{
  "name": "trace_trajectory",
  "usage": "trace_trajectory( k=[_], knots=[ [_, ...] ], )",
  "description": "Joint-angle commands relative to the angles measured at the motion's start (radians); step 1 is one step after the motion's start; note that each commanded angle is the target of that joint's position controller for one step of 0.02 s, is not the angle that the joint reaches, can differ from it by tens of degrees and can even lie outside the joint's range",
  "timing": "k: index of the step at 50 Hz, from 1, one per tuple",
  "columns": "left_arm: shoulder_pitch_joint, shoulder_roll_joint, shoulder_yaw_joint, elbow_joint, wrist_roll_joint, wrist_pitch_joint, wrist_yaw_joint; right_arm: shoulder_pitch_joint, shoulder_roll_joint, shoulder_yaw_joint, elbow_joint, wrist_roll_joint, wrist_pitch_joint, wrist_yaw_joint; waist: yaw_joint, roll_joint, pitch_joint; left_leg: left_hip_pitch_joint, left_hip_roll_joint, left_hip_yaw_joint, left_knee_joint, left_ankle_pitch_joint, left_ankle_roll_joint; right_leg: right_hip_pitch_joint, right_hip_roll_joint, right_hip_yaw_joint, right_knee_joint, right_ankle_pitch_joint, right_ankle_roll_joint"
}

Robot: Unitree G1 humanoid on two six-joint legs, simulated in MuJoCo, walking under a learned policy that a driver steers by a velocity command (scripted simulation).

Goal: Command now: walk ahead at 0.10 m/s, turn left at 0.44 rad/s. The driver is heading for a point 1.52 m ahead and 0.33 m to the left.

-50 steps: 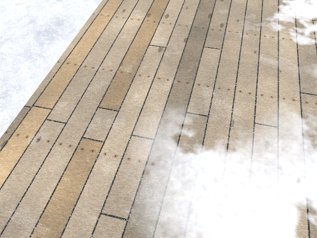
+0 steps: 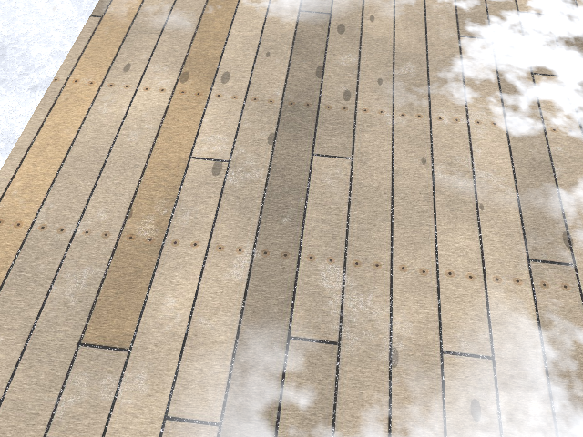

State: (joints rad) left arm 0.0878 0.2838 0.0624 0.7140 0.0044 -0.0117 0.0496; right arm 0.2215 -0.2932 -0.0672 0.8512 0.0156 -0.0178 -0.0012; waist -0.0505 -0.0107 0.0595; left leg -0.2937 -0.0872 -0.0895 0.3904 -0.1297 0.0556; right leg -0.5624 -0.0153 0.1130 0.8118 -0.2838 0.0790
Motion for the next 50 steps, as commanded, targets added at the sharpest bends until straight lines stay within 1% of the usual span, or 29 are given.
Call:
trace_trajectory(
  k=[1, 4, 6, 7, 8, 9, 10, 11, 12, 13, 15, 21, 24, 26, 27, 28, 29, 30, 31, 33, 34, 36, 39, 44, 46, 47, 48, 49, 50],
  knots=[
    [0.034, 0.078, 0.024, -0.046, -0.004, 0.004, 0.001, -0.049, -0.182, -0.046, -0.083, 0.006, 0.012, -0.019, 0.038, 0.125, -0.150, 0.018, 0.222, -0.239, -0.084, 0.133, 0.152, 0.138, 0.036, -0.018, -0.082, 0.058, 0.008],
    [0.008, 0.093, 0.029, -0.060, -0.009, -0.016, -0.008, -0.048, -0.177, -0.047, -0.093, 0.004, 0.028, -0.024, 0.032, 0.157, -0.128, 0.055, 0.221, -0.321, -0.043, 0.093, 0.146, 0.168, 0.054, -0.006, -0.202, 0.014, -0.001],
    [0.065, 0.102, 0.035, -0.043, -0.012, -0.035, -0.017, -0.081, -0.166, -0.043, -0.113, 0.012, 0.037, -0.029, 0.074, 0.162, -0.134, 0.070, 0.194, -0.352, 0.024, 0.143, 0.112, 0.266, 0.051, -0.017, -0.390, 0.109, -0.024],
    [0.094, 0.127, 0.043, -0.034, -0.008, -0.043, -0.018, -0.072, -0.142, -0.035, -0.121, 0.013, 0.040, -0.032, 0.079, 0.141, -0.145, 0.037, 0.158, -0.338, 0.078, 0.088, 0.071, 0.360, -0.006, 0.002, -0.474, 0.213, -0.051],
    [0.110, 0.190, 0.055, -0.043, 0.011, -0.040, -0.010, -0.024, -0.088, -0.019, -0.129, -0.002, 0.041, -0.032, 0.051, -0.015, -0.205, -0.055, 0.086, -0.239, 0.258, -0.169, 0.018, 0.495, -0.209, 0.154, -0.465, 0.386, -0.130],
    [0.091, 0.235, 0.065, -0.040, 0.044, -0.025, -0.012, 0.011, -0.080, -0.018, -0.159, 0.002, 0.034, -0.029, 0.006, -0.267, -0.177, -0.263, -0.053, -0.062, 0.427, -0.513, -0.038, 0.535, -0.373, 0.379, -0.482, 0.602, -0.301],
    [0.084, 0.181, 0.055, -0.055, 0.039, -0.025, -0.014, 0.034, -0.167, -0.039, -0.141, -0.009, 0.026, -0.026, 0.027, -0.225, -0.190, -0.304, 0.017, -0.048, 0.652, -0.543, -0.080, 0.526, -0.424, 0.413, -0.474, 0.649, -0.372],
    [0.057, 0.128, 0.039, -0.067, 0.029, -0.025, -0.012, 0.039, -0.207, -0.058, -0.123, 0.002, 0.032, -0.023, 0.025, -0.147, -0.178, -0.307, 0.038, -0.048, 0.747, -0.482, -0.100, 0.505, -0.367, 0.300, -0.454, 0.637, -0.343],
    [0.023, 0.112, 0.034, -0.072, 0.018, -0.022, -0.012, 0.045, -0.197, -0.062, -0.108, 0.005, 0.047, -0.027, 0.013, -0.100, -0.156, -0.313, 0.053, -0.035, 0.785, -0.427, -0.123, 0.486, -0.302, 0.203, -0.441, 0.587, -0.297],
    [0.007, 0.110, 0.032, -0.070, 0.006, -0.018, -0.010, 0.033, -0.183, -0.061, -0.114, 0.004, 0.060, -0.030, 0.017, -0.102, -0.137, -0.330, 0.066, -0.027, 0.799, -0.379, -0.140, 0.474, -0.277, 0.155, -0.442, 0.550, -0.279],
    [0.019, 0.129, 0.036, -0.058, 0.010, -0.007, -0.007, -0.007, -0.129, -0.045, -0.143, 0.009, 0.071, -0.022, 0.034, -0.125, -0.109, -0.313, 0.075, 0.025, 0.744, -0.316, -0.159, 0.436, -0.236, 0.067, -0.465, 0.547, -0.278],
    [0.037, 0.187, 0.059, -0.043, 0.005, 0.008, -0.006, -0.084, -0.101, -0.029, -0.219, 0.006, 0.071, 0.003, 0.075, -0.172, -0.161, -0.159, 0.113, 0.099, 0.451, -0.252, -0.141, 0.461, -0.274, -0.027, -0.472, 0.531, -0.294],
    [0.039, 0.203, 0.066, -0.031, -0.011, 0.008, -0.018, -0.078, -0.120, -0.038, -0.233, 0.005, 0.081, 0.017, 0.072, -0.180, -0.148, -0.087, 0.103, 0.136, 0.319, -0.222, -0.106, 0.455, -0.293, -0.047, -0.448, 0.470, -0.276],
    [0.024, 0.203, 0.065, -0.021, -0.031, 0.008, -0.021, -0.026, -0.115, -0.044, -0.219, 0.002, 0.084, 0.024, 0.034, -0.163, -0.142, 0.036, 0.078, 0.163, 0.126, -0.095, -0.057, 0.407, -0.276, -0.081, -0.378, 0.402, -0.226],
    [0.066, 0.174, 0.056, 0.003, -0.033, 0.005, -0.025, 0.010, -0.129, -0.052, -0.207, -0.002, 0.084, 0.019, 0.025, -0.115, -0.146, 0.153, 0.068, 0.136, 0.024, 0.011, -0.022, 0.336, -0.241, -0.121, -0.306, 0.314, -0.169],
    [0.107, 0.117, 0.039, 0.007, -0.001, 0.003, -0.033, 0.038, -0.208, -0.071, -0.213, -0.003, 0.081, 0.003, 0.043, 0.098, -0.167, 0.319, 0.232, -0.092, -0.031, 0.297, 0.040, 0.159, -0.154, -0.222, -0.095, 0.060, -0.070],
    [0.066, 0.078, 0.020, -0.044, 0.033, 0.001, -0.031, 0.018, -0.282, -0.075, -0.242, -0.025, 0.073, -0.004, 0.041, 0.327, -0.164, 0.346, 0.482, -0.375, -0.019, 0.565, 0.241, -0.077, -0.022, -0.223, 0.131, -0.390, -0.001],
    [0.003, 0.136, 0.038, -0.049, 0.011, 0.002, -0.021, 0.048, -0.229, -0.061, -0.236, -0.051, 0.051, 0.003, -0.027, 0.216, -0.215, 0.271, 0.489, -0.366, -0.043, 0.482, 0.316, -0.060, -0.035, -0.097, 0.286, -0.411, -0.002],
    [0.003, 0.158, 0.047, -0.040, -0.010, 0.008, -0.019, 0.008, -0.201, -0.049, -0.226, -0.049, 0.035, 0.003, 0.003, 0.179, -0.169, 0.228, 0.424, -0.269, -0.048, 0.402, 0.266, -0.056, -0.050, -0.078, 0.328, -0.342, -0.014],
    [0.038, 0.157, 0.053, -0.001, -0.003, 0.022, -0.006, -0.085, -0.152, -0.033, -0.225, -0.021, 0.025, -0.005, 0.039, 0.144, -0.130, 0.192, 0.338, -0.174, -0.048, 0.306, 0.174, -0.048, -0.062, -0.066, 0.295, -0.211, -0.012],
    [0.040, 0.147, 0.051, 0.003, 0.003, 0.027, -0.004, -0.102, -0.131, -0.021, -0.221, -0.021, 0.023, -0.010, 0.050, 0.125, -0.132, 0.163, 0.320, -0.157, -0.063, 0.297, 0.160, -0.008, -0.058, -0.068, 0.302, -0.147, -0.010],
    [0.087, 0.128, 0.046, 0.018, -0.005, 0.027, -0.007, -0.112, -0.116, -0.012, -0.213, -0.029, 0.018, -0.015, 0.071, 0.147, -0.141, 0.140, 0.302, -0.113, -0.062, 0.357, 0.177, 0.060, -0.048, -0.071, 0.252, -0.096, 0.002],
    [0.057, 0.094, 0.028, 0.020, -0.005, 0.023, -0.012, -0.110, -0.110, -0.009, -0.193, -0.025, 0.020, -0.018, 0.049, 0.149, -0.130, 0.158, 0.276, -0.097, -0.055, 0.277, 0.161, 0.124, -0.052, -0.077, 0.039, -0.071, 0.008],
    [0.061, 0.101, 0.023, 0.031, -0.011, 0.021, -0.019, -0.108, -0.116, -0.004, -0.152, -0.023, 0.023, -0.006, 0.039, 0.138, -0.097, 0.115, 0.292, -0.164, -0.051, 0.164, 0.170, 0.268, -0.034, -0.095, -0.210, -0.055, -0.010],
    [0.099, 0.090, 0.017, 0.052, 0.004, 0.012, -0.025, -0.108, -0.088, 0.009, -0.129, -0.013, 0.019, -0.003, 0.077, 0.098, -0.088, 0.068, 0.252, -0.149, -0.033, 0.098, 0.112, 0.405, -0.034, -0.092, -0.441, 0.177, -0.037],
    [0.110, 0.124, 0.020, 0.054, 0.015, 0.007, -0.023, -0.077, -0.069, 0.016, -0.119, -0.025, 0.010, 0.000, 0.063, 0.049, -0.114, 0.034, 0.217, -0.131, -0.015, 0.039, 0.063, 0.495, -0.092, -0.028, -0.440, 0.340, -0.057],
    [0.101, 0.188, 0.032, 0.054, 0.011, 0.008, -0.020, -0.031, -0.078, 0.011, -0.113, -0.039, 0.000, 0.008, 0.008, -0.057, -0.125, 0.004, 0.152, -0.073, 0.007, -0.036, 0.028, 0.526, -0.136, -0.011, -0.376, 0.434, -0.095],
    [0.072, 0.164, 0.031, 0.068, 0.001, 0.007, -0.027, -0.040, -0.066, 0.014, -0.105, -0.037, -0.001, 0.009, 0.010, -0.110, -0.132, 0.063, 0.107, -0.015, 0.004, -0.064, -0.005, 0.443, -0.120, -0.019, -0.372, 0.273, -0.127],
    [0.061, 0.114, 0.020, 0.060, 0.004, 0.003, -0.035, -0.092, -0.096, 0.009, -0.097, -0.034, 0.003, 0.005, 0.046, -0.062, -0.104, 0.083, 0.103, -0.012, 0.020, -0.080, -0.013, 0.394, -0.094, -0.031, -0.394, 0.183, -0.116]
  ],
)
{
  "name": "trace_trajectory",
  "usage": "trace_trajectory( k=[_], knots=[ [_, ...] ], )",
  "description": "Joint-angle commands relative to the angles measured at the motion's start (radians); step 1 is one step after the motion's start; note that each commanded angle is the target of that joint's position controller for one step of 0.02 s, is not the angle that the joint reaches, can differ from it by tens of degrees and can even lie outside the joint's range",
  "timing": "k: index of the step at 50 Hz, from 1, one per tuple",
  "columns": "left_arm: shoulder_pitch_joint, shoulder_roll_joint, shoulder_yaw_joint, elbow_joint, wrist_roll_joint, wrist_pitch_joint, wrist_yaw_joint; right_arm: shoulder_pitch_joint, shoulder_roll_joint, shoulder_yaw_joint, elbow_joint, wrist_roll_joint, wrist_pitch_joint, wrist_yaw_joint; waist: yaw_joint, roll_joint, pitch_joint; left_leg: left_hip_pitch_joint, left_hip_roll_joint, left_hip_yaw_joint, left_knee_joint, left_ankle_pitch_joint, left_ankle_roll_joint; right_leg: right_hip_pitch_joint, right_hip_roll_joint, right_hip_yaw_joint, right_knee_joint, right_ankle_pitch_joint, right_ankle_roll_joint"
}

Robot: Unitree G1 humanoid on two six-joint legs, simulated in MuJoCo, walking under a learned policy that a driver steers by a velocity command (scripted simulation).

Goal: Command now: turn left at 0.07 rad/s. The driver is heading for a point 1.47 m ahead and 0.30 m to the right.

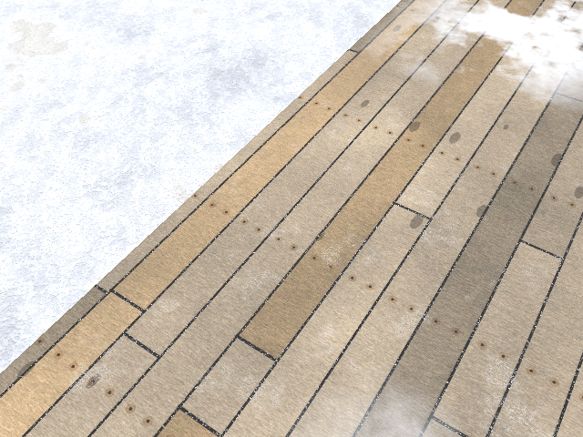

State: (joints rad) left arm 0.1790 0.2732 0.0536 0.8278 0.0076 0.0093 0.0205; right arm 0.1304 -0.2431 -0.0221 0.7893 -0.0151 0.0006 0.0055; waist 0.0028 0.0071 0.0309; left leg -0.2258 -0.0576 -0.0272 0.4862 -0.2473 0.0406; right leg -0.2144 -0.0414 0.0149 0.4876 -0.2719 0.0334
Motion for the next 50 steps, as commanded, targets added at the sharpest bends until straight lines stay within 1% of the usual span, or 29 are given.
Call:
trace_trajectory(
  k=[1, 5, 6, 8, 11, 14, 16, 17, 18, 19, 20, 21, 22, 23, 25, 26, 29, 32, 35, 36, 37, 38, 39, 40, 41, 43, 45, 48, 50],
  knots=[
    [-0.033, 0.117, 0.024, -0.044, 0.008, -0.021, -0.006, -0.024, -0.140, -0.038, -0.039, 0.002, -0.008, -0.007, -0.004, -0.081, -0.066, 0.018, 0.078, -0.074, -0.068, 0.042, 0.010, 0.025, -0.060, 0.062, -0.080, 0.138, -0.053],
    [-0.019, 0.108, 0.015, -0.014, 0.005, -0.039, -0.004, -0.005, -0.122, -0.037, -0.010, 0.001, 0.012, -0.017, -0.002, -0.056, -0.041, 0.021, 0.083, -0.083, -0.068, 0.101, 0.012, 0.021, -0.043, 0.043, -0.074, 0.158, -0.032],
    [-0.003, 0.109, 0.014, -0.001, 0.002, -0.038, -0.001, 0.010, -0.118, -0.037, 0.004, 0.003, 0.013, -0.020, 0.000, -0.047, -0.057, 0.023, 0.071, -0.071, -0.066, 0.016, 0.013, 0.026, -0.033, 0.035, -0.076, 0.066, -0.037],
    [0.010, 0.125, 0.019, 0.008, -0.010, -0.033, 0.006, 0.025, -0.130, -0.046, 0.019, 0.017, 0.014, -0.024, 0.003, -0.041, -0.011, -0.044, 0.042, -0.052, -0.039, -0.285, 0.030, -0.022, -0.018, 0.041, -0.074, -0.245, -0.072],
    [0.043, 0.122, 0.016, 0.001, -0.024, -0.051, 0.013, 0.040, -0.118, -0.046, 0.019, 0.026, -0.019, -0.020, 0.013, -0.049, 0.073, -0.172, 0.052, -0.063, 0.006, -0.413, 0.048, -0.049, -0.066, 0.128, -0.118, -0.444, -0.134],
    [0.079, 0.176, 0.032, 0.020, -0.032, -0.072, 0.008, 0.032, -0.080, -0.043, 0.013, 0.042, -0.068, -0.007, 0.001, -0.158, 0.098, -0.220, 0.037, 0.030, 0.151, -0.213, 0.037, -0.013, -0.236, 0.386, -0.250, -0.506, -0.226],
    [0.031, 0.167, 0.029, 0.001, -0.033, -0.070, -0.001, 0.089, -0.093, -0.050, 0.039, 0.040, -0.082, 0.000, -0.039, -0.154, 0.080, -0.055, 0.044, 0.034, 0.062, -0.158, 0.062, -0.092, -0.215, 0.343, -0.242, -0.386, -0.210],
    [-0.040, 0.146, 0.022, -0.025, -0.035, -0.070, -0.004, 0.172, -0.105, -0.057, 0.072, 0.043, -0.086, 0.003, -0.087, -0.129, 0.075, 0.050, 0.055, 0.007, -0.017, -0.145, 0.079, -0.152, -0.160, 0.252, -0.178, -0.288, -0.172],
    [-0.094, 0.095, 0.006, -0.057, -0.036, -0.078, -0.008, 0.258, -0.149, -0.071, 0.107, 0.041, -0.092, 0.002, -0.112, -0.003, 0.059, 0.169, 0.125, -0.154, -0.110, -0.173, 0.113, -0.242, -0.054, 0.104, 0.009, -0.120, -0.113],
    [-0.115, 0.067, 0.001, -0.087, -0.028, -0.099, -0.008, 0.357, -0.241, -0.098, 0.136, 0.044, -0.093, 0.005, -0.126, 0.222, 0.030, 0.347, 0.275, -0.438, -0.221, -0.114, 0.192, -0.420, 0.065, -0.052, 0.300, -0.059, -0.046],
    [-0.126, 0.104, 0.009, -0.098, -0.030, -0.119, -0.007, 0.389, -0.238, -0.094, 0.129, 0.031, -0.099, 0.011, -0.145, 0.238, 0.026, 0.449, 0.396, -0.625, -0.253, 0.072, 0.275, -0.599, 0.077, 0.008, 0.509, -0.270, -0.038],
    [-0.096, 0.117, 0.016, -0.091, -0.048, -0.127, -0.013, 0.367, -0.193, -0.079, 0.125, 0.018, -0.104, 0.012, -0.106, 0.132, 0.023, 0.489, 0.411, -0.594, -0.221, 0.116, 0.281, -0.689, 0.028, 0.056, 0.642, -0.288, -0.062],
    [-0.088, 0.103, 0.012, -0.078, -0.050, -0.125, -0.021, 0.346, -0.138, -0.063, 0.111, 0.011, -0.106, 0.013, -0.091, 0.051, 0.008, 0.525, 0.367, -0.498, -0.228, 0.142, 0.234, -0.728, -0.004, 0.058, 0.686, -0.209, -0.094],
    [-0.094, 0.081, 0.006, -0.088, -0.051, -0.127, -0.029, 0.345, -0.161, -0.064, 0.114, 0.019, -0.103, 0.012, -0.079, 0.084, 0.025, 0.504, 0.383, -0.445, -0.234, 0.221, 0.232, -0.763, -0.032, 0.044, 0.684, -0.157, -0.099],
    [-0.132, 0.071, 0.005, -0.102, -0.035, -0.126, -0.050, 0.348, -0.105, -0.042, 0.123, 0.025, -0.084, 0.008, -0.073, 0.084, 0.042, 0.447, 0.325, -0.296, -0.264, 0.336, 0.179, -0.721, -0.069, 0.015, 0.583, -0.057, -0.086],
    [-0.153, 0.052, 0.000, -0.107, -0.032, -0.123, -0.058, 0.328, -0.101, -0.039, 0.115, 0.020, -0.074, 0.000, -0.067, 0.075, 0.048, 0.387, 0.291, -0.241, -0.283, 0.390, 0.165, -0.663, -0.057, -0.017, 0.517, -0.018, -0.070],
    [-0.232, -0.013, -0.029, -0.143, -0.018, -0.118, -0.075, 0.274, -0.153, -0.041, 0.098, 0.018, -0.058, -0.029, -0.060, 0.078, 0.060, 0.148, 0.199, -0.063, -0.291, 0.607, 0.126, -0.378, 0.015, -0.100, 0.208, 0.178, -0.028],
    [-0.212, 0.060, -0.006, -0.145, -0.028, -0.105, -0.067, 0.310, -0.193, -0.053, 0.119, 0.024, -0.060, -0.035, -0.034, 0.139, 0.017, 0.106, 0.224, -0.064, -0.278, 0.593, 0.092, -0.164, 0.058, -0.067, 0.092, 0.345, -0.037],
    [-0.009, 0.138, 0.031, -0.073, -0.008, -0.097, -0.046, 0.241, -0.182, -0.055, 0.108, 0.030, -0.065, -0.033, 0.088, 0.113, -0.086, 0.151, 0.203, -0.047, -0.057, 0.734, 0.029, 0.062, 0.082, -0.045, 0.018, 0.398, -0.101],
    [0.065, 0.169, 0.041, -0.050, 0.001, -0.096, -0.036, 0.258, -0.167, -0.051, 0.106, 0.021, -0.063, -0.032, 0.118, 0.065, -0.138, 0.094, 0.155, -0.024, 0.098, 0.635, -0.007, 0.198, 0.029, -0.014, 0.007, 0.560, -0.125],
    [0.133, 0.237, 0.047, -0.044, 0.027, -0.091, -0.029, 0.366, -0.095, -0.030, 0.100, -0.014, -0.064, -0.029, 0.081, -0.149, -0.275, -0.116, 0.066, 0.000, 0.417, 0.131, -0.050, 0.472, -0.203, 0.215, 0.093, 0.930, -0.227],
    [0.140, 0.190, 0.027, -0.034, 0.028, -0.081, -0.040, 0.517, -0.016, -0.008, 0.145, 0.014, -0.059, -0.022, 0.026, -0.317, -0.468, -0.195, -0.026, -0.069, 0.705, -0.429, -0.086, 0.546, -0.390, 0.544, -0.032, 0.911, -0.397],
    [0.052, 0.148, 0.017, -0.052, -0.003, -0.074, -0.053, 0.488, -0.115, -0.034, 0.157, 0.030, -0.048, -0.018, 0.022, -0.179, -0.370, -0.204, 0.025, -0.122, 0.787, -0.406, -0.090, 0.364, -0.338, 0.526, -0.118, 0.621, -0.370],
    [-0.044, 0.111, 0.008, -0.064, -0.017, -0.071, -0.054, 0.370, -0.130, -0.041, 0.128, 0.043, -0.034, -0.023, 0.014, -0.116, -0.204, -0.275, 0.061, -0.069, 0.798, -0.363, -0.088, 0.222, -0.292, 0.406, -0.148, 0.429, -0.323],
    [-0.108, 0.068, -0.009, -0.065, -0.009, -0.070, -0.055, 0.291, -0.120, -0.043, 0.114, 0.031, -0.017, -0.036, -0.002, -0.027, -0.109, -0.262, 0.098, -0.047, 0.736, -0.307, -0.085, 0.074, -0.230, 0.307, -0.203, 0.327, -0.271],
    [-0.171, 0.075, -0.006, -0.055, 0.018, -0.076, -0.056, 0.310, -0.100, -0.046, 0.112, 0.015, 0.016, -0.054, -0.051, -0.106, -0.069, -0.126, 0.143, -0.058, 0.593, -0.225, -0.092, -0.124, -0.188, 0.229, -0.251, 0.232, -0.260],
    [-0.174, 0.074, -0.005, -0.034, 0.030, -0.075, -0.047, 0.301, -0.084, -0.045, 0.113, 0.012, 0.019, -0.063, -0.062, -0.124, -0.085, -0.050, 0.130, -0.026, 0.438, -0.222, -0.092, -0.177, -0.139, 0.158, -0.262, 0.208, -0.249],
    [-0.154, 0.096, 0.000, -0.015, 0.017, -0.067, -0.028, 0.243, -0.082, -0.041, 0.103, 0.006, 0.022, -0.061, -0.042, -0.111, -0.124, 0.021, 0.129, -0.018, 0.248, -0.116, -0.083, -0.165, -0.155, 0.172, -0.277, 0.043, -0.256],
    [-0.167, 0.105, 0.000, -0.007, 0.003, -0.052, -0.019, 0.238, -0.081, -0.043, 0.112, 0.001, 0.025, -0.054, -0.058, -0.098, -0.104, 0.107, 0.108, 0.008, 0.138, 0.015, -0.067, -0.223, -0.142, 0.171, -0.291, -0.164, -0.226]
  ],
)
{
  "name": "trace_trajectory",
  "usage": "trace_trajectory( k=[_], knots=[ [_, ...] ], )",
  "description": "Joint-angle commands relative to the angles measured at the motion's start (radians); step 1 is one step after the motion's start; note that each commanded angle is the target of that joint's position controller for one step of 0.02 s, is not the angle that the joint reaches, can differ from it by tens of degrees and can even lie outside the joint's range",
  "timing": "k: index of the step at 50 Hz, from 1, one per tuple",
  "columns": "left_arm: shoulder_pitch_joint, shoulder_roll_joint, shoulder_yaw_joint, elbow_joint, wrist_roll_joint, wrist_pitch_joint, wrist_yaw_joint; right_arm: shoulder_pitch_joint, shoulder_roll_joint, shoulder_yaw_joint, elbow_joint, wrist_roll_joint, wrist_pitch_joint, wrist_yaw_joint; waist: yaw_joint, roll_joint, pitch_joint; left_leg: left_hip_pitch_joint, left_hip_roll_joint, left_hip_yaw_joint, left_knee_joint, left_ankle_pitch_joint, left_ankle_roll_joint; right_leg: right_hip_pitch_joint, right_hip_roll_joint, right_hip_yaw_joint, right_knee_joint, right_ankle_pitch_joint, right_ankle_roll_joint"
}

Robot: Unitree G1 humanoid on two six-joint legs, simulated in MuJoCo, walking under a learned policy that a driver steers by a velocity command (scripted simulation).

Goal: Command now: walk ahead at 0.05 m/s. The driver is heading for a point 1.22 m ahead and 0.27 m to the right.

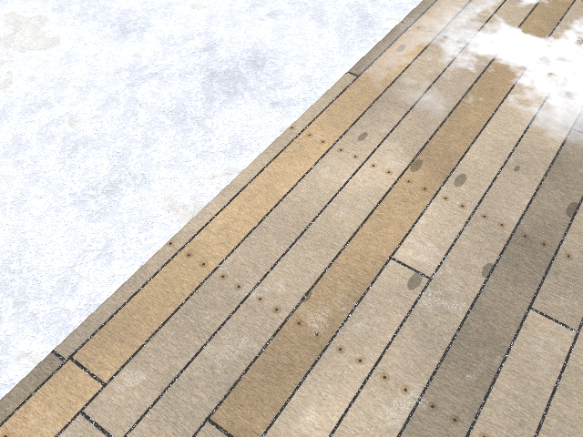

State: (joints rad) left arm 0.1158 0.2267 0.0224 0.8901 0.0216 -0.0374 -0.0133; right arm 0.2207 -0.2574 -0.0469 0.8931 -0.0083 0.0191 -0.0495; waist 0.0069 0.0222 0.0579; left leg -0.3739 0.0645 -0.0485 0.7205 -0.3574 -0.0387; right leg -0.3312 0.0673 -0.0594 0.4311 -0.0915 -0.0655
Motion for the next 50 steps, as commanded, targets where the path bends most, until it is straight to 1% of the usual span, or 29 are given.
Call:
trace_trajectory(
  k=[1, 3, 4, 6, 8, 11, 14, 16, 18, 20, 21, 22, 23, 24, 25, 26, 29, 33, 36, 39, 42, 43, 44, 45, 46, 47, 48, 49, 50],
  knots=[
    [-0.101, 0.137, 0.026, -0.063, -0.016, 0.000, 0.017, 0.143, -0.064, -0.018, 0.013, -0.014, 0.006, 0.005, -0.069, -0.103, -0.110, 0.293, -0.021, 0.039, -0.142, 0.149, 0.025, -0.142, -0.233, 0.238, -0.236, -0.435, -0.097],
    [-0.052, 0.098, 0.010, -0.035, -0.011, 0.004, 0.015, 0.112, -0.082, -0.016, -0.006, -0.025, 0.002, 0.002, -0.057, -0.050, -0.038, 0.283, 0.038, -0.032, -0.287, 0.135, 0.065, -0.169, -0.181, 0.215, -0.200, -0.527, -0.015],
    [0.006, 0.103, 0.015, -0.038, -0.012, 0.007, 0.017, 0.065, -0.174, -0.037, 0.001, -0.012, -0.003, 0.002, 0.014, 0.083, 0.006, 0.135, 0.041, -0.056, -0.312, -0.042, 0.096, -0.090, -0.105, 0.121, -0.147, -0.428, 0.016],
    [-0.013, 0.136, 0.025, -0.025, -0.008, 0.014, 0.027, 0.046, -0.093, -0.022, 0.012, -0.011, -0.023, -0.001, 0.002, 0.075, 0.009, 0.014, 0.020, -0.038, -0.372, -0.158, 0.073, 0.036, -0.101, 0.123, -0.088, -0.326, 0.027],
    [0.011, 0.107, 0.017, -0.006, -0.006, 0.017, 0.033, 0.009, -0.071, -0.015, 0.013, -0.009, -0.039, 0.004, 0.014, 0.077, -0.004, 0.039, 0.013, -0.033, -0.367, -0.046, 0.045, 0.063, -0.100, 0.115, -0.066, -0.258, 0.010],
    [0.020, 0.121, 0.025, 0.010, -0.022, 0.014, 0.035, 0.075, -0.112, -0.030, 0.032, 0.007, -0.051, 0.004, -0.014, 0.053, -0.034, 0.078, 0.012, -0.050, -0.354, -0.238, 0.092, 0.017, -0.058, 0.062, 0.019, -0.439, -0.010],
    [-0.020, 0.093, 0.027, 0.003, -0.038, -0.017, 0.022, 0.157, -0.149, -0.044, 0.049, 0.024, -0.068, 0.005, -0.049, 0.116, 0.023, 0.162, 0.149, -0.244, -0.472, -0.381, 0.187, -0.154, -0.037, 0.020, 0.174, -0.393, -0.007],
    [-0.033, 0.090, 0.029, -0.003, -0.043, -0.044, 0.007, 0.145, -0.169, -0.054, 0.052, 0.031, -0.082, 0.009, -0.041, 0.153, 0.056, 0.198, 0.257, -0.373, -0.521, -0.293, 0.252, -0.203, -0.072, 0.031, 0.261, -0.291, -0.028],
    [-0.009, 0.091, 0.032, 0.005, -0.050, -0.060, -0.002, 0.099, -0.150, -0.051, 0.040, 0.035, -0.090, 0.019, -0.008, 0.109, 0.040, 0.213, 0.232, -0.306, -0.494, -0.142, 0.231, -0.135, -0.079, 0.024, 0.163, -0.302, -0.050],
    [0.132, 0.114, 0.048, 0.074, -0.047, -0.058, -0.001, 0.025, -0.150, -0.052, 0.020, 0.040, -0.085, 0.028, 0.062, 0.092, -0.012, 0.074, 0.137, -0.157, -0.414, 0.044, 0.174, 0.180, -0.045, 0.001, 0.041, -0.150, -0.046],
    [0.231, 0.160, 0.067, 0.102, -0.045, -0.053, 0.004, -0.015, -0.121, -0.043, 0.003, 0.036, -0.088, 0.030, 0.106, 0.027, -0.043, -0.013, 0.070, -0.060, -0.264, 0.168, 0.128, 0.311, -0.106, 0.106, -0.013, -0.174, -0.070],
    [0.345, 0.255, 0.095, 0.130, -0.048, -0.047, 0.009, -0.033, -0.053, -0.027, -0.030, 0.026, -0.102, 0.030, 0.126, -0.228, -0.079, -0.216, -0.067, 0.098, 0.053, 0.143, 0.049, 0.493, -0.279, 0.421, -0.140, -0.246, -0.161],
    [0.405, 0.253, 0.088, 0.136, -0.042, -0.052, 0.004, -0.045, -0.063, -0.028, -0.045, 0.024, -0.119, 0.027, 0.148, -0.302, -0.094, -0.394, -0.107, 0.041, 0.304, -0.155, 0.032, 0.580, -0.425, 0.693, -0.227, -0.210, -0.259],
    [0.349, 0.172, 0.057, 0.117, -0.030, -0.060, 0.002, -0.034, -0.099, -0.038, -0.033, 0.031, -0.132, 0.038, 0.104, -0.182, -0.053, -0.439, -0.049, -0.043, 0.434, -0.162, 0.057, 0.554, -0.413, 0.602, -0.176, -0.054, -0.229],
    [0.310, 0.164, 0.054, 0.106, -0.027, -0.066, 0.001, -0.005, -0.077, -0.035, -0.027, 0.051, -0.136, 0.045, 0.063, -0.171, -0.062, -0.491, -0.013, -0.034, 0.466, -0.080, 0.082, 0.556, -0.401, 0.548, -0.185, -0.124, -0.219],
    [0.269, 0.141, 0.045, 0.090, -0.028, -0.070, -0.004, -0.042, -0.089, -0.038, -0.027, 0.046, -0.136, 0.047, 0.057, -0.084, -0.024, -0.520, 0.025, -0.020, 0.448, 0.007, 0.099, 0.522, -0.363, 0.479, -0.219, -0.136, -0.185],
    [0.274, 0.121, 0.030, 0.094, -0.028, -0.059, 0.000, -0.075, -0.058, -0.037, -0.038, 0.028, -0.128, 0.061, 0.034, -0.089, -0.001, -0.447, 0.057, 0.018, 0.316, 0.136, 0.077, 0.427, -0.309, 0.306, -0.250, 0.126, -0.149],
    [0.268, 0.180, 0.039, 0.087, -0.023, -0.046, 0.026, -0.230, 0.000, -0.008, -0.098, 0.024, -0.121, 0.070, 0.054, -0.081, 0.045, -0.333, 0.025, 0.074, 0.013, 0.309, 0.033, 0.277, -0.261, 0.174, -0.305, 0.185, -0.139],
    [0.336, 0.181, 0.041, 0.108, -0.033, -0.046, 0.030, -0.331, -0.011, -0.002, -0.130, 0.034, -0.125, 0.078, 0.084, -0.097, 0.067, -0.240, -0.015, 0.102, -0.134, 0.420, 0.041, 0.249, -0.261, 0.149, -0.339, 0.126, -0.129],
    [0.368, 0.165, 0.043, 0.129, -0.049, -0.041, 0.030, -0.363, -0.039, -0.007, -0.156, 0.039, -0.129, 0.090, 0.059, -0.093, 0.078, -0.227, -0.023, 0.054, -0.206, 0.423, 0.072, 0.337, -0.308, 0.172, -0.297, 0.201, -0.112],
    [0.321, 0.202, 0.061, 0.110, -0.048, -0.030, 0.032, -0.259, -0.112, -0.037, -0.142, 0.030, -0.133, 0.084, -0.029, -0.122, -0.022, -0.038, -0.069, 0.062, -0.221, 0.345, 0.108, 0.398, -0.314, 0.171, -0.129, 0.524, -0.075],
    [0.307, 0.192, 0.058, 0.104, -0.043, -0.024, 0.030, -0.116, -0.148, -0.060, -0.102, 0.032, -0.132, 0.076, -0.104, -0.122, -0.112, 0.161, -0.090, 0.080, -0.224, 0.340, 0.133, 0.356, -0.273, 0.148, 0.034, 0.614, -0.051],
    [0.291, 0.165, 0.047, 0.082, -0.031, -0.021, 0.029, 0.072, -0.196, -0.079, -0.062, 0.024, -0.129, 0.065, -0.185, -0.103, -0.242, 0.465, 0.016, -0.018, -0.172, 0.329, 0.179, 0.174, -0.225, 0.127, 0.280, 0.444, -0.019],
    [0.434, 0.013, 0.009, 0.070, -0.032, -0.030, 0.023, 0.187, -0.290, -0.101, -0.035, 0.008, -0.126, 0.064, -0.128, 0.141, -0.439, 0.867, 0.306, -0.453, -0.224, 0.116, 0.324, -0.212, -0.062, 0.069, 0.684, -0.068, 0.051],
    [0.440, 0.045, 0.015, 0.085, -0.052, -0.042, 0.021, 0.186, -0.203, -0.076, -0.034, 0.023, -0.122, 0.071, -0.134, 0.207, -0.512, 0.839, 0.360, -0.690, -0.387, -0.020, 0.333, -0.297, -0.041, 0.202, 0.852, -0.464, 0.042],
    [0.332, 0.138, 0.047, 0.048, -0.078, -0.047, 0.024, 0.090, -0.141, -0.058, -0.040, 0.030, -0.124, 0.072, -0.117, 0.155, -0.309, 0.674, 0.318, -0.544, -0.424, -0.085, 0.270, -0.375, -0.096, 0.204, 0.915, -0.411, 0.027],
    [0.261, 0.152, 0.055, 0.024, -0.082, -0.048, 0.032, -0.004, -0.108, -0.047, -0.052, 0.027, -0.127, 0.072, -0.086, 0.097, -0.186, 0.495, 0.289, -0.406, -0.462, -0.030, 0.237, -0.369, -0.144, 0.174, 0.896, -0.319, 0.017],
    [0.228, 0.142, 0.064, 0.017, -0.064, -0.046, 0.041, -0.056, -0.081, -0.040, -0.049, 0.015, -0.130, 0.075, -0.058, 0.042, -0.117, 0.351, 0.255, -0.304, -0.497, 0.058, 0.219, -0.327, -0.174, 0.165, 0.852, -0.261, 0.012],
    [0.255, 0.110, 0.069, 0.018, -0.061, -0.033, 0.043, -0.091, -0.066, -0.038, -0.041, -0.001, -0.136, 0.078, -0.014, 0.085, -0.097, 0.248, 0.228, -0.225, -0.534, 0.086, 0.209, -0.260, -0.207, 0.171, 0.817, -0.219, 0.009]
  ],
)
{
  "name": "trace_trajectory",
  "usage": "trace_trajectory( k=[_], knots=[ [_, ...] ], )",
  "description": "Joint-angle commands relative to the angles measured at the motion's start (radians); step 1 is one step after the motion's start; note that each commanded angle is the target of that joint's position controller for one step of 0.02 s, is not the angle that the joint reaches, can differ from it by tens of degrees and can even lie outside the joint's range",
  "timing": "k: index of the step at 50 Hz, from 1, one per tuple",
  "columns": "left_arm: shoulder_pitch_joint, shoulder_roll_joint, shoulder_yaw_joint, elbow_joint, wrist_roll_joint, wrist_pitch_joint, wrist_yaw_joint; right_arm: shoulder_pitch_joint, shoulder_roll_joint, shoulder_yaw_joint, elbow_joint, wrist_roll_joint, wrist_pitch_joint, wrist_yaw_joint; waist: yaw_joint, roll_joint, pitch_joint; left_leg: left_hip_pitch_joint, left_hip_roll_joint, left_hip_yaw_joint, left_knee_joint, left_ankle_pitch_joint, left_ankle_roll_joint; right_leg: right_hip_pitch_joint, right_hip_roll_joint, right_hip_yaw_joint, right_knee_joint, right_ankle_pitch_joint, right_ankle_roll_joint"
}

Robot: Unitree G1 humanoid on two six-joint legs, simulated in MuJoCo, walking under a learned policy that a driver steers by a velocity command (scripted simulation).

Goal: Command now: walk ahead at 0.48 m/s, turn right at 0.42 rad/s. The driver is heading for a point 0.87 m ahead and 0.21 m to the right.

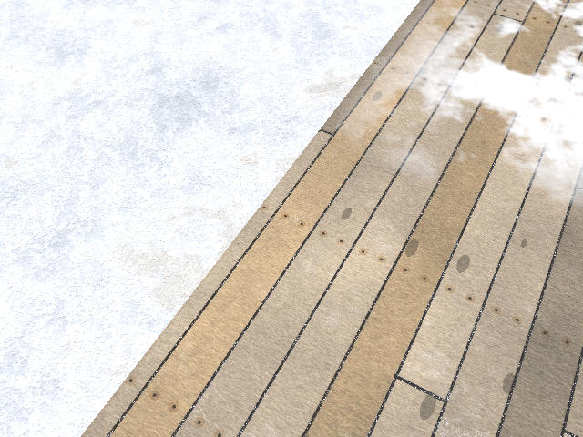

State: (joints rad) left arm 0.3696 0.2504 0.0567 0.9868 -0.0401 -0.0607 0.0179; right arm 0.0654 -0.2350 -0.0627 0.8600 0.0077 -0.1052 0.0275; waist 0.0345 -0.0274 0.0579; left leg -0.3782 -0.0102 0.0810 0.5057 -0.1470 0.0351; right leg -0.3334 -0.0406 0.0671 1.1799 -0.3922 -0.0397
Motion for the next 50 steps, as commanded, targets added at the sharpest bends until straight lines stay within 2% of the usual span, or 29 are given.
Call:
trace_trajectory(
  k=[1, 3, 5, 10, 14, 15, 16, 18, 19, 20, 21, 22, 23, 24, 25, 26, 27, 28, 30, 31, 33, 37, 40, 44, 46, 47, 48, 49, 50],
  knots=[
    [0.030, 0.062, 0.037, -0.072, -0.002, 0.008, 0.011, 0.039, -0.068, -0.021, -0.003, -0.021, -0.015, 0.004, -0.016, 0.147, -0.081, 0.189, 0.279, -0.294, -0.350, -0.115, 0.130, -0.207, -0.113, 0.047, 0.048, 0.092, -0.019],
    [0.021, 0.041, 0.042, -0.083, -0.002, 0.035, 0.014, 0.033, -0.071, -0.024, 0.010, -0.015, -0.024, -0.001, 0.000, 0.132, -0.041, 0.128, 0.267, -0.193, -0.390, -0.062, 0.138, -0.205, -0.118, 0.037, 0.013, 0.112, -0.016],
    [-0.056, 0.052, 0.049, -0.124, 0.009, 0.046, 0.015, 0.055, -0.109, -0.037, 0.022, -0.020, -0.027, -0.015, -0.005, 0.095, -0.013, 0.142, 0.288, -0.159, -0.417, -0.033, 0.157, -0.284, -0.125, 0.056, -0.050, 0.192, -0.003],
    [-0.189, 0.044, 0.043, -0.167, 0.014, 0.031, -0.018, 0.113, -0.154, -0.050, 0.028, -0.023, -0.016, -0.043, -0.039, 0.060, 0.011, 0.247, 0.273, -0.009, -0.417, 0.095, 0.138, -0.352, -0.108, 0.024, -0.300, 0.417, 0.010],
    [-0.339, 0.024, 0.021, -0.231, 0.016, 0.027, -0.048, 0.189, -0.189, -0.063, 0.036, -0.001, 0.005, -0.050, -0.096, 0.043, 0.063, 0.339, 0.289, 0.079, -0.392, 0.154, 0.124, -0.363, -0.095, -0.064, -0.459, 0.423, -0.003],
    [-0.364, 0.040, 0.026, -0.239, 0.011, 0.032, -0.050, 0.218, -0.169, -0.060, 0.038, -0.002, 0.012, -0.049, -0.111, 0.028, 0.055, 0.426, 0.269, 0.097, -0.379, 0.190, 0.117, -0.397, -0.071, -0.082, -0.465, 0.396, -0.014],
    [-0.376, 0.024, 0.016, -0.268, 0.012, 0.033, -0.057, 0.220, -0.216, -0.071, 0.040, 0.008, 0.019, -0.048, -0.100, 0.077, 0.066, 0.414, 0.325, 0.094, -0.355, 0.225, 0.124, -0.377, -0.090, -0.086, -0.486, 0.346, -0.021],
    [-0.369, 0.067, 0.029, -0.287, 0.015, 0.033, -0.071, 0.208, -0.213, -0.073, 0.031, 0.021, 0.036, -0.049, -0.075, 0.072, 0.054, 0.479, 0.318, 0.132, -0.273, 0.432, 0.098, -0.334, -0.050, -0.129, -0.525, 0.254, -0.051],
    [-0.350, 0.084, 0.038, -0.289, 0.014, 0.036, -0.070, 0.208, -0.233, -0.080, 0.026, 0.024, 0.044, -0.050, -0.058, 0.082, 0.008, 0.500, 0.310, 0.145, -0.203, 0.573, 0.086, -0.262, -0.005, -0.169, -0.528, 0.197, -0.069],
    [-0.257, 0.119, 0.055, -0.279, 0.011, 0.038, -0.069, 0.188, -0.249, -0.081, 0.019, 0.029, 0.050, -0.049, 0.006, 0.093, -0.050, 0.478, 0.308, 0.159, -0.055, 0.739, 0.076, -0.121, 0.042, -0.198, -0.548, 0.177, -0.094],
    [-0.088, 0.175, 0.089, -0.236, 0.006, 0.040, -0.061, 0.165, -0.239, -0.074, 0.009, 0.035, 0.055, -0.048, 0.101, 0.074, -0.146, 0.405, 0.264, 0.194, 0.164, 0.770, 0.042, 0.121, 0.098, -0.212, -0.615, 0.243, -0.129],
    [0.077, 0.270, 0.126, -0.198, 0.003, 0.051, -0.039, 0.176, -0.195, -0.055, -0.011, 0.008, 0.050, -0.049, 0.153, -0.032, -0.248, 0.146, 0.220, 0.197, 0.483, 0.435, -0.014, 0.435, -0.012, 0.003, -0.636, 0.221, -0.188],
    [0.035, 0.374, 0.136, -0.216, -0.004, 0.039, -0.037, 0.232, -0.057, -0.010, -0.085, -0.020, 0.018, -0.040, 0.026, -0.282, -0.345, -0.299, -0.008, 0.073, 0.837, -0.402, -0.079, 0.724, -0.269, 0.625, -0.796, 0.005, -0.394],
    [0.057, 0.278, 0.102, -0.244, 0.019, 0.022, -0.045, 0.144, -0.135, -0.020, -0.085, 0.015, -0.024, -0.026, 0.087, -0.108, -0.418, -0.403, 0.004, -0.157, 0.907, -0.429, -0.048, 0.750, -0.301, 0.769, -0.928, -0.102, -0.378],
    [0.027, 0.212, 0.082, -0.232, 0.028, 0.006, -0.049, 0.060, -0.168, -0.029, -0.106, 0.050, -0.042, -0.019, 0.090, -0.060, -0.275, -0.481, 0.048, -0.150, 0.891, -0.343, -0.017, 0.666, -0.278, 0.616, -0.931, -0.026, -0.321],
    [-0.037, 0.184, 0.073, -0.239, 0.024, -0.005, -0.049, 0.060, -0.153, -0.026, -0.099, 0.035, -0.050, -0.026, 0.044, 0.014, -0.192, -0.443, 0.097, -0.155, 0.800, -0.257, -0.005, 0.518, -0.235, 0.484, -0.921, 0.085, -0.285],
    [-0.103, 0.140, 0.060, -0.253, 0.025, -0.008, -0.046, 0.068, -0.157, -0.032, -0.086, 0.008, -0.049, -0.035, 0.008, 0.028, -0.149, -0.371, 0.130, -0.160, 0.710, -0.209, -0.009, 0.395, -0.196, 0.390, -0.924, 0.179, -0.263],
    [-0.146, 0.123, 0.052, -0.270, 0.037, -0.011, -0.041, 0.097, -0.162, -0.037, -0.077, 0.004, -0.039, -0.033, -0.027, 0.002, -0.130, -0.299, 0.153, -0.164, 0.665, -0.172, -0.016, 0.305, -0.177, 0.331, -0.936, 0.286, -0.259],
    [-0.153, 0.121, 0.049, -0.271, 0.037, -0.018, -0.033, 0.120, -0.150, -0.038, -0.065, -0.010, -0.011, -0.030, -0.045, 0.027, -0.120, -0.242, 0.159, -0.147, 0.594, -0.111, -0.037, 0.231, -0.145, 0.251, -0.977, 0.390, -0.245],
    [-0.139, 0.150, 0.054, -0.262, 0.037, -0.023, -0.027, 0.111, -0.137, -0.033, -0.070, -0.012, -0.003, -0.032, -0.051, -0.007, -0.104, -0.240, 0.156, -0.135, 0.546, -0.083, -0.055, 0.193, -0.153, 0.222, -0.987, 0.472, -0.257],
    [-0.101, 0.154, 0.054, -0.242, 0.031, -0.027, -0.016, 0.043, -0.125, -0.024, -0.092, -0.017, 0.003, -0.032, -0.028, -0.005, -0.064, -0.271, 0.151, -0.122, 0.411, 0.024, -0.082, 0.178, -0.125, 0.149, -1.000, 0.543, -0.238],
    [-0.046, 0.160, 0.051, -0.213, 0.029, -0.025, -0.007, -0.079, -0.095, -0.008, -0.120, -0.006, -0.004, -0.018, 0.026, -0.039, -0.032, -0.219, 0.102, -0.092, 0.134, 0.285, -0.073, 0.169, -0.075, 0.072, -1.012, 0.453, -0.178],
    [-0.001, 0.162, 0.049, -0.181, 0.026, -0.024, -0.009, -0.152, -0.101, -0.003, -0.142, 0.004, -0.011, -0.004, 0.056, -0.046, 0.008, -0.215, 0.082, -0.091, 0.040, 0.331, -0.054, 0.212, -0.110, 0.096, -1.010, 0.363, -0.172],
    [0.041, 0.167, 0.051, -0.150, 0.025, -0.007, 0.000, -0.175, -0.129, -0.005, -0.166, 0.002, -0.024, 0.018, 0.046, -0.045, 0.017, -0.288, 0.067, -0.098, -0.028, 0.196, 0.002, 0.404, -0.183, 0.131, -0.921, 0.509, -0.157],
    [0.018, 0.181, 0.053, -0.156, 0.031, 0.003, 0.002, -0.096, -0.146, -0.015, -0.147, -0.002, -0.024, 0.021, -0.002, -0.064, -0.040, -0.180, 0.016, -0.054, -0.019, 0.106, 0.033, 0.443, -0.175, 0.118, -0.837, 0.779, -0.143],
    [0.003, 0.194, 0.054, -0.157, 0.024, 0.008, 0.000, 0.013, -0.165, -0.026, -0.120, 0.003, -0.027, 0.016, -0.063, -0.092, -0.097, -0.006, -0.002, -0.035, -0.036, 0.110, 0.065, 0.403, -0.161, 0.105, -0.702, 0.941, -0.130],
    [-0.020, 0.169, 0.040, -0.174, 0.027, 0.011, 0.001, 0.173, -0.221, -0.046, -0.084, -0.009, -0.025, 0.010, -0.140, -0.061, -0.223, 0.242, 0.052, -0.083, -0.001, 0.174, 0.110, 0.310, -0.106, 0.057, -0.496, 0.923, -0.094],
    [0.098, 0.082, 0.015, -0.188, 0.039, 0.003, -0.005, 0.316, -0.304, -0.069, -0.061, -0.023, -0.023, 0.007, -0.127, 0.131, -0.414, 0.683, 0.299, -0.452, 0.023, 0.145, 0.256, -0.056, 0.029, 0.015, -0.117, 0.535, -0.018],
    [0.135, 0.057, 0.003, -0.164, 0.031, -0.010, -0.011, 0.376, -0.256, -0.061, -0.029, 0.003, -0.015, 0.018, -0.134, 0.290, -0.501, 0.840, 0.402, -0.785, -0.124, -0.058, 0.314, -0.289, 0.135, 0.080, 0.078, -0.188, 0.001]
  ],
)
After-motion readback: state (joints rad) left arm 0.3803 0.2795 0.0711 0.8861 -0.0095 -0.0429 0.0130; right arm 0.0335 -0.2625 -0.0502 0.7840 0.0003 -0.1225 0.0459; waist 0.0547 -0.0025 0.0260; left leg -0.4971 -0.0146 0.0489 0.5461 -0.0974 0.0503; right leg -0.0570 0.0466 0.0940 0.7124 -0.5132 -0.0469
